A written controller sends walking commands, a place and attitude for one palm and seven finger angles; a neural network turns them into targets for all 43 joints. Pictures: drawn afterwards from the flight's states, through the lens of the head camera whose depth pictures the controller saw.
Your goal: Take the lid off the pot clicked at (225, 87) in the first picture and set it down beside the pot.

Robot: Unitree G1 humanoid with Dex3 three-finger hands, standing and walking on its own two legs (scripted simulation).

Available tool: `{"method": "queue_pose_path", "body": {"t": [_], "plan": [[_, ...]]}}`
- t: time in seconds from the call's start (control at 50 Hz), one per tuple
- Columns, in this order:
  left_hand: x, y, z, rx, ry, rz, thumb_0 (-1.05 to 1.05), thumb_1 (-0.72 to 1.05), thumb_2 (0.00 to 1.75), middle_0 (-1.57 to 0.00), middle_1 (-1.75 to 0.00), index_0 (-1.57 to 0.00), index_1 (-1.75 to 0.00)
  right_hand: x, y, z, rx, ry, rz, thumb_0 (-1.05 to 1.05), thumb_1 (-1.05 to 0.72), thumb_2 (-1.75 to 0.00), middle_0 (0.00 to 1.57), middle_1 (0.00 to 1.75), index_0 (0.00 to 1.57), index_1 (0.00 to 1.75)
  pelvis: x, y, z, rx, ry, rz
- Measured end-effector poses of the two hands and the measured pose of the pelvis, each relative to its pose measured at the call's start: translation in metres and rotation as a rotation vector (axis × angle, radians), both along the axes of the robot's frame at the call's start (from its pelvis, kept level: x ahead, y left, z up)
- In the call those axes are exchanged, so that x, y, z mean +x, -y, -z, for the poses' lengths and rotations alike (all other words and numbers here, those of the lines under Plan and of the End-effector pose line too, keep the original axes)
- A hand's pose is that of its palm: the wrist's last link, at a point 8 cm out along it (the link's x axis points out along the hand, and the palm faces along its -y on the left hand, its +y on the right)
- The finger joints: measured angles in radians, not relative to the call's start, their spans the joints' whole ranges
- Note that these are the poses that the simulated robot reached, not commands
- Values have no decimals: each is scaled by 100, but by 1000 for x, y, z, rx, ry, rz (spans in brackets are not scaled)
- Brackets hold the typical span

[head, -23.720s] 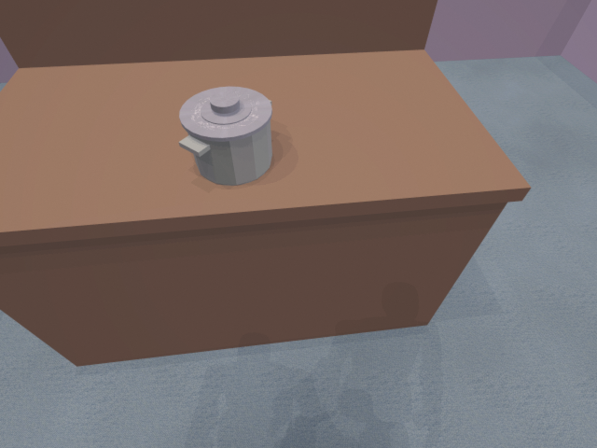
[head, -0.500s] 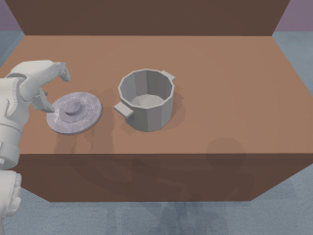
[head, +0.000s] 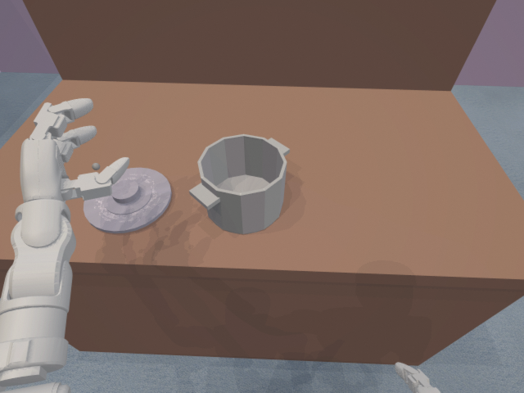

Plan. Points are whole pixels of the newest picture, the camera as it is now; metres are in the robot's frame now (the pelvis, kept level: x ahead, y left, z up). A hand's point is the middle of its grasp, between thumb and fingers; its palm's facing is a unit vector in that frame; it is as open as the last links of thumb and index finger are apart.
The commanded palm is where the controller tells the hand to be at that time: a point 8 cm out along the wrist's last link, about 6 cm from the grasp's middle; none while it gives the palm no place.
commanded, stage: draw the hand back to the body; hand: left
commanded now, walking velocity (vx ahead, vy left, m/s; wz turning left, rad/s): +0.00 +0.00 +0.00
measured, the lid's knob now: (125, 191) +0.49 +0.31 -0.01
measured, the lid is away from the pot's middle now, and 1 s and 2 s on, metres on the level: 0.24 0.24 0.24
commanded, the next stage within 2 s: step back with the hand held close in 1.32 s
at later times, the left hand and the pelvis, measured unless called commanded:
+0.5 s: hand (88, 225) +0.27 +0.22 +0.18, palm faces +0.41 -0.87 -0.26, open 7.9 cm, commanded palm +0.21 +0.26 +0.18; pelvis -0.02 -0.04 +0.00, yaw +1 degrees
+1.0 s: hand (65, 298) +0.18 +0.22 +0.16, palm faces +0.39 -0.85 -0.34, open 7.4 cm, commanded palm +0.13 +0.25 +0.18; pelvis -0.03 -0.03 +0.00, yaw +1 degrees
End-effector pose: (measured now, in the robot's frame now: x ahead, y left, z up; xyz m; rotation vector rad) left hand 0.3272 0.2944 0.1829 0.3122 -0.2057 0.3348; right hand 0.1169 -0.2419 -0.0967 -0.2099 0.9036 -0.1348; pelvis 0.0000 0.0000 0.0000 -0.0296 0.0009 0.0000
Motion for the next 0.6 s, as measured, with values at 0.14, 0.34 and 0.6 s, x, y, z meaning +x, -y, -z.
{"method": "queue_pose_path", "body": {"t": [0.14, 0.34, 0.6], "plan": [[-31, 9, -3, 10, 13, -29, 0, 33, 75, -30, -64, -30, -64, 3, 16, 2, 1, 11, -5, 1, -90, -90, 20, 30, 20, 30, -3, 12, -1, 6, 20, -8], [-71, 27, -3, 10, 26, -41, 0, 56, 81, -26, -50, -26, -51, 25, 21, -8, 31, 122, -33, 1, -90, -90, 20, 30, 20, 30, -13, 29, -1, 15, 51, -11], [-122, 36, 1, 14, 29, -70, 1, 83, 88, -22, -34, -22, -34, 33, 22, -16, 46, 197, -68, 1, -90, -90, 20, 30, 20, 30, -24, 41, -2, 17, 78, -13]]}}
